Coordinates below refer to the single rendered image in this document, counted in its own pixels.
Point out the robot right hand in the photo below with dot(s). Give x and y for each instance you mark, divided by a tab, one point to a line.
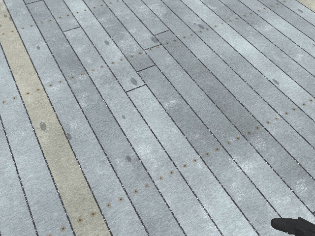
293	226

